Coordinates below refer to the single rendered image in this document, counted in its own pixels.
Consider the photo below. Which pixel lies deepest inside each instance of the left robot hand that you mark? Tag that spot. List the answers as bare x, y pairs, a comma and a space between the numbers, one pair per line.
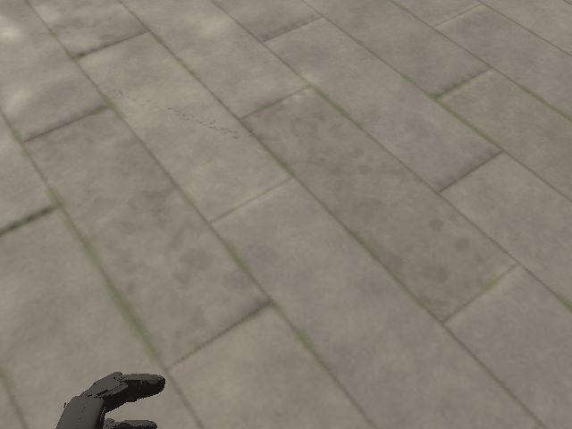
87, 411

